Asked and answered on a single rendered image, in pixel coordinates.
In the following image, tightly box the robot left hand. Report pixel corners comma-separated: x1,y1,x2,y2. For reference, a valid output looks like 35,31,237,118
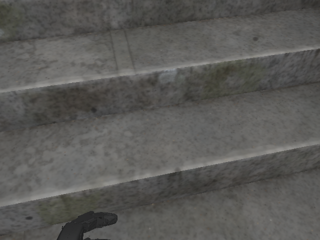
57,211,118,240

